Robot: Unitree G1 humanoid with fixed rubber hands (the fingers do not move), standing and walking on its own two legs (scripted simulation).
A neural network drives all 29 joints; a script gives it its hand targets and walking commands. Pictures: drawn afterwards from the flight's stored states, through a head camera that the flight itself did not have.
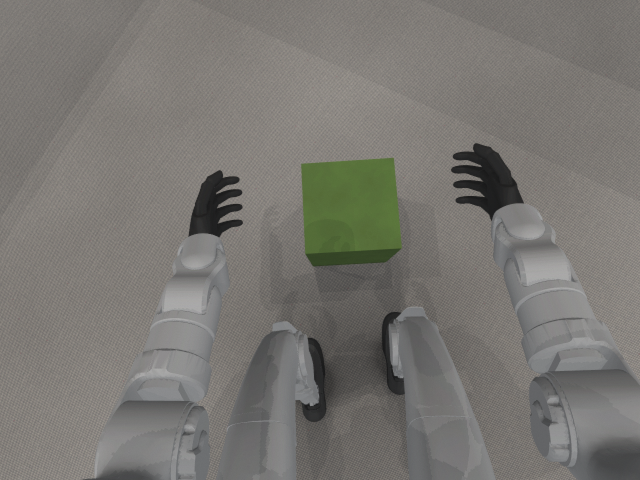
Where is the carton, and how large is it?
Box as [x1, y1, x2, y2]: [301, 158, 401, 265]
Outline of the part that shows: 393,158 301,164 305,253 312,265 382,262 386,261 401,248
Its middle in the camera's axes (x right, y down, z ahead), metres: +0.07 -0.05 +0.95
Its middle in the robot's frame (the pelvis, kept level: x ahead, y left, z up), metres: +0.48 -0.03 -0.54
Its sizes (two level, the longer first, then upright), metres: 0.199 0.196 0.268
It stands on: the floor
